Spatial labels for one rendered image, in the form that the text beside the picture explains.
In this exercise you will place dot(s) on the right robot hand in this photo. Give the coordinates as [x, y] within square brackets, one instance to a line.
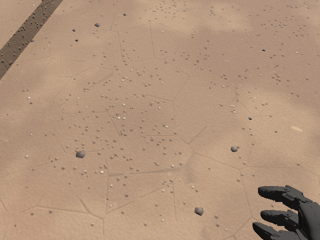
[302, 226]

